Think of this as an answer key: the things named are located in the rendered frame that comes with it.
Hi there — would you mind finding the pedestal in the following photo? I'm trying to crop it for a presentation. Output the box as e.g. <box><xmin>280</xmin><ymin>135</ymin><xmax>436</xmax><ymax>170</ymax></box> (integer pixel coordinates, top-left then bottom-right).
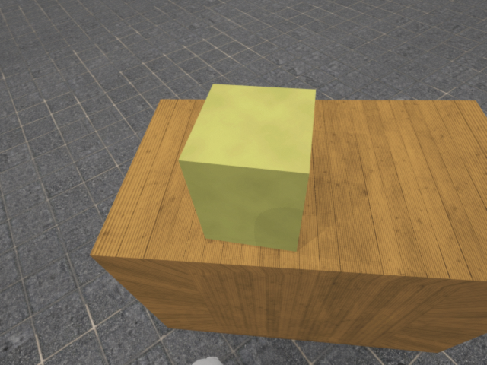
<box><xmin>90</xmin><ymin>100</ymin><xmax>487</xmax><ymax>353</ymax></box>

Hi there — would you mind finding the carton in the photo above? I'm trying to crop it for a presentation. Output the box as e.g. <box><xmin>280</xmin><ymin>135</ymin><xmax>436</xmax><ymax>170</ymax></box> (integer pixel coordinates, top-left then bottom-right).
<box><xmin>178</xmin><ymin>84</ymin><xmax>316</xmax><ymax>252</ymax></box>

